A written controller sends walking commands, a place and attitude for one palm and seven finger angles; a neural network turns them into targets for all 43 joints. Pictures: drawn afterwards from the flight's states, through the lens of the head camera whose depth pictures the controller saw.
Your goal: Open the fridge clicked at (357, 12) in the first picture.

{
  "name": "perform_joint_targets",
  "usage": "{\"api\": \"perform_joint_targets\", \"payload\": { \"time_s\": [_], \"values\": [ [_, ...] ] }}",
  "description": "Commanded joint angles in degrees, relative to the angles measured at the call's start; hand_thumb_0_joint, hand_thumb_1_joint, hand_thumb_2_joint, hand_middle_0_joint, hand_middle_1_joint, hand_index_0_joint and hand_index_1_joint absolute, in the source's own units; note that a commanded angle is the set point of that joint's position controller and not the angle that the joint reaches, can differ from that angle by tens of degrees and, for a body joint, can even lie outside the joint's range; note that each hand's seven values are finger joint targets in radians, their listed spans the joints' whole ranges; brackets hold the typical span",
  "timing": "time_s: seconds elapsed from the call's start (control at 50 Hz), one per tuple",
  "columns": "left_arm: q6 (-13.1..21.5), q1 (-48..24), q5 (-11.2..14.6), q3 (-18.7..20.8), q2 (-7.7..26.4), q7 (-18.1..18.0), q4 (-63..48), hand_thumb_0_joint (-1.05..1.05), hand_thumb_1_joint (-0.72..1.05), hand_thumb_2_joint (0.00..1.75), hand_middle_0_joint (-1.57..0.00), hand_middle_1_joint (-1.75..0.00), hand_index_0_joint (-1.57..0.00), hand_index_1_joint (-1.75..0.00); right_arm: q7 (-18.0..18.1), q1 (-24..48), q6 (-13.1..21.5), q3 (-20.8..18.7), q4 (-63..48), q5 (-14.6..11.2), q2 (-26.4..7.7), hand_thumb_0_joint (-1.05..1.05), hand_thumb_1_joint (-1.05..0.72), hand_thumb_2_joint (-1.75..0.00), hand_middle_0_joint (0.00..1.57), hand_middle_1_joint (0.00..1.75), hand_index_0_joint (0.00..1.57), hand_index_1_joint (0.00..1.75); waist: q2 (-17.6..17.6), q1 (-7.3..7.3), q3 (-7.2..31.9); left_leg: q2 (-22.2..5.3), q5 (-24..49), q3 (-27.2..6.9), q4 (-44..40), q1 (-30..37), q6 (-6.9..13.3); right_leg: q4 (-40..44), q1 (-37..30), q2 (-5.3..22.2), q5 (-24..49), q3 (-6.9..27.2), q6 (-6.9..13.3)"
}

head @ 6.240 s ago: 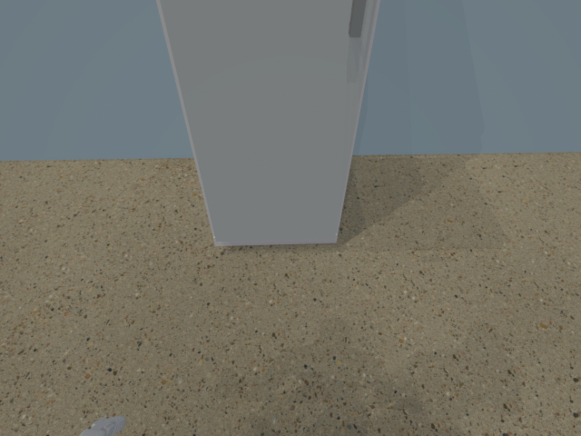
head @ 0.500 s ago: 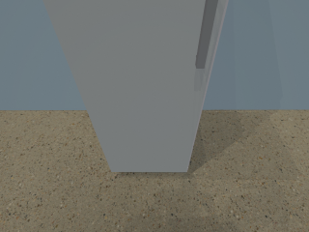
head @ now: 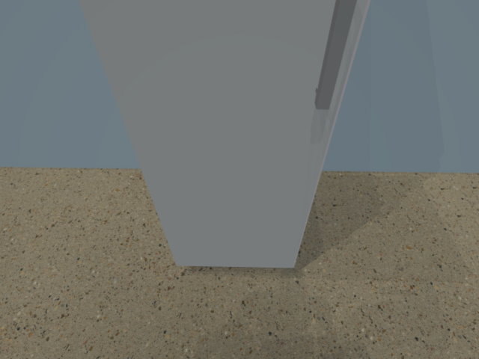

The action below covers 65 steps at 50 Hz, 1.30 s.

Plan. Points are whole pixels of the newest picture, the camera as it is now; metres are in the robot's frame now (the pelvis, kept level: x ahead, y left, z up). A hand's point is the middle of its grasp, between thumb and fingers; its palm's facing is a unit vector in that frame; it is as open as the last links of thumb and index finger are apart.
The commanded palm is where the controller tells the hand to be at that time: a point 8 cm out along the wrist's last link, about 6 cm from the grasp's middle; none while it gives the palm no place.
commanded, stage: look again from close up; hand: right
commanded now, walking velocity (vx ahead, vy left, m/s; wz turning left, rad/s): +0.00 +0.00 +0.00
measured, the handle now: (332, 43) +0.58 -0.13 +0.26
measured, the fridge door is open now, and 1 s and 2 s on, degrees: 0 0 0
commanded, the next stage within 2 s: none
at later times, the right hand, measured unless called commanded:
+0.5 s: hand out of the picture +0.02 -0.19 -0.18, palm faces -0.01 +0.98 -0.21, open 7.4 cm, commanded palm none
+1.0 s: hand out of the picture +0.01 -0.18 -0.18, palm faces +0.01 +0.98 -0.20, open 7.4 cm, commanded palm none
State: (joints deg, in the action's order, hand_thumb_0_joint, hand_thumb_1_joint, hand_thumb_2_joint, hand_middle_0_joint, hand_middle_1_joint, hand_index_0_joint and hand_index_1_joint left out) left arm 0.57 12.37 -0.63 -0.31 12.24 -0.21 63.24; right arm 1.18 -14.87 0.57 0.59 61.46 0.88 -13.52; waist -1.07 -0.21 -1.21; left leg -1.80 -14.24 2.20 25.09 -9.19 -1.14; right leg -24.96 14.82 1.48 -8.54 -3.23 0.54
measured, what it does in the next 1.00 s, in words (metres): stands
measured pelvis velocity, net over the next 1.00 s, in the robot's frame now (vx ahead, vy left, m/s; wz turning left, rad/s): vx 0.01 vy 0.01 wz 0.01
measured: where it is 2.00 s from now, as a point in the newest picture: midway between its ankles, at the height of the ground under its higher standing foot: outside the picture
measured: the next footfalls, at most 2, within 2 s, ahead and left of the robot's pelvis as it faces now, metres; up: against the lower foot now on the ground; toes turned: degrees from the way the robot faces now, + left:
none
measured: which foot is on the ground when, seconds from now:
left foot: down 0.00-1.00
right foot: down 0.00-1.00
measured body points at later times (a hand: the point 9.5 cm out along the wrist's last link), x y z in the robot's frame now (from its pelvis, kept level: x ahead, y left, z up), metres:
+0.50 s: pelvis +0.01 +0.00 +0.00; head +0.01 -0.01 +0.45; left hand +0.04 +0.25 -0.15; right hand +0.02 -0.24 -0.16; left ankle -0.01 +0.13 -0.74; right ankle +0.05 -0.11 -0.74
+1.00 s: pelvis +0.01 +0.01 +0.00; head +0.02 +0.00 +0.45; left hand +0.03 +0.24 -0.15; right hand +0.01 -0.23 -0.16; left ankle -0.01 +0.13 -0.74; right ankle +0.06 -0.11 -0.74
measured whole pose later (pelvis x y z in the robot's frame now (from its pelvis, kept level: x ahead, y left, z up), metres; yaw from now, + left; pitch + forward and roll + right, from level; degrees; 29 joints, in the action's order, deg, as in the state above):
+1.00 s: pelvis +0.01 +0.01 +0.00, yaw +0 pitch -2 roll +0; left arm 0.6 13.9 -0.6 -0.5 9.8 -0.9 64.6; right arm 1.5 -17.3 0.6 0.5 63.0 0.8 -10.9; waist -1.0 0.2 -1.4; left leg -1.4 -14.7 1.9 24.0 -7.8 -0.8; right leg -24.0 13.4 1.8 -9.1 -3.5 0.0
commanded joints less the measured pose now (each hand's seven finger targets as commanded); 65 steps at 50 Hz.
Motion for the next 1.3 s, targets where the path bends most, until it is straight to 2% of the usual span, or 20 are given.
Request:
{"api": "perform_joint_targets", "payload": {
  "time_s": [0.0,0.08,0.12,0.3,0.36,0.48,0.54,0.82,0.98,1.14,1.2,1.28],
  "values": [
    [1.0,-0.1,0.1,1.8,8.7,-0.4,-2.4,0.0,0.9,0.9,-0.2,-0.3,-0.2,-0.3,0.3,-2.4,0.9,-1.5,-1.7,0.0,-7.5,0.0,-0.9,-0.9,0.2,0.3,0.2,0.3,1.6,0.39,-0.9,-4.8,-0.4,-4.9,-6.6,-4.0,2.5,5.5,-2.5,5.0,-1.7,6.0,0.5],
    [1.0,0.1,0.1,1.7,8.4,-0.5,-2.2,0.0,0.9,0.9,-0.2,-0.3,-0.2,-0.3,0.3,-2.5,1.0,-1.5,-1.6,0.0,-7.3,0.0,-0.9,-0.9,0.2,0.3,0.2,0.3,1.0,0.47,-0.1,-4.9,1.2,-5.0,-6.6,-3.1,2.4,5.2,-3.1,5.1,0.2,5.8,0.5],
    [1.0,0.2,0.1,1.7,8.1,-0.5,-2.0,0.0,0.9,0.9,-0.2,-0.3,-0.2,-0.3,0.3,-2.5,1.0,-1.4,-1.4,0.0,-7.0,0.0,-0.9,-0.9,0.2,0.3,0.2,0.3,0.4,0.45,-1.0,-4.9,0.4,-5.0,-7.0,-3.8,2.5,5.4,-3.1,5.0,-0.4,5.6,0.4],
    [0.9,0.5,0.1,1.6,7.7,-0.6,-1.6,0.0,0.9,0.9,-0.2,-0.3,-0.2,-0.3,0.3,-3.3,0.9,-1.4,-1.0,0.0,-6.3,0.0,-0.9,-0.9,0.2,0.3,0.2,0.3,1.9,0.42,-0.9,-4.6,1.0,-4.9,-7.0,-3.4,2.3,5.8,-3.6,5.2,-0.5,5.6,0.4],
    [1.0,0.6,0.2,1.6,7.4,-0.7,-1.6,0.0,0.9,0.9,-0.2,-0.3,-0.2,-0.3,0.4,-3.6,1.0,-1.3,-0.8,0.1,-6.1,0.0,-0.9,-0.9,0.2,0.3,0.2,0.3,0.8,0.42,-0.8,-4.7,2.2,-5.0,-7.1,-3.1,2.3,5.4,-3.8,5.2,0.9,5.3,0.4],
    [1.0,0.9,0.1,1.4,7.0,-0.8,-1.3,0.0,0.9,0.9,-0.2,-0.3,-0.2,-0.3,0.4,-4.1,0.9,-1.3,-0.5,0.0,-5.4,0.0,-0.9,-0.9,0.2,0.3,0.2,0.3,1.3,0.55,-0.8,-4.6,2.5,-4.7,-6.9,-2.9,2.2,5.7,-4.2,5.3,1.3,5.4,0.5],
    [0.9,1.0,0.2,1.4,6.7,-0.8,-1.3,0.0,0.9,0.9,-0.2,-0.3,-0.2,-0.3,0.4,-4.5,0.8,-1.2,-0.3,0.1,-5.1,0.0,-0.9,-0.9,0.2,0.3,0.2,0.3,1.6,0.58,-2.1,-4.4,1.5,-4.7,-7.1,-3.6,2.1,6.1,-3.8,5.3,-0.3,5.5,0.4],
    [0.8,2.4,0.1,1.3,5.5,-0.9,-0.8,0.0,0.9,0.9,-0.2,-0.3,-0.2,-0.3,0.5,-5.3,0.8,-1.2,0.1,0.0,-4.1,0.0,-0.9,-0.9,0.2,0.3,0.2,0.3,1.2,0.44,-2.5,-4.4,0.4,-4.8,-7.4,-4.0,2.2,6.1,-3.4,4.9,-1.3,5.2,0.2],
    [1.0,3.2,0.1,1.4,4.8,-1.0,-0.6,0.0,0.9,0.9,-0.2,-0.3,-0.2,-0.3,0.6,-5.8,1.0,-1.3,0.2,0.0,-3.7,0.0,-0.9,-0.9,0.2,0.3,0.2,0.3,0.8,0.58,-1.3,-4.4,2.2,-4.5,-7.1,-3.1,2.2,5.3,-4.0,5.0,1.3,5.0,0.3],
    [0.7,3.6,0.1,1.3,4.3,-1.1,-0.5,0.0,0.9,0.9,-0.2,-0.3,-0.2,-0.3,0.6,-6.3,0.8,-1.2,0.4,0.1,-3.0,0.0,-0.9,-0.9,0.2,0.3,0.2,0.3,1.3,0.69,-3.4,-4.2,0.3,-4.4,-7.3,-4.3,2.2,5.8,-3.1,4.9,-1.2,5.0,0.2],
    [0.7,3.9,0.1,1.5,4.3,-1.1,-0.6,0.0,0.9,0.9,-0.2,-0.3,-0.2,-0.3,0.6,-6.3,0.8,-1.3,0.4,0.1,-2.9,0.0,-0.9,-0.9,0.2,0.3,0.2,0.3,1.0,0.42,-3.3,-4.2,-1.0,-4.6,-7.4,-4.8,2.3,5.9,-2.9,4.7,-2.6,5.1,0.1],
    [0.8,4.0,0.1,1.4,3.8,-1.1,-0.5,0.0,0.9,0.9,-0.2,-0.3,-0.2,-0.3,0.6,-6.7,0.8,-1.3,0.4,0.0,-2.6,0.0,-0.9,-0.9,0.2,0.3,0.2,0.3,1.1,0.71,-2.8,-4.3,0.5,-4.3,-7.0,-4.3,2.2,5.6,-3.2,4.8,-1.0,5.0,0.2]
  ]
}}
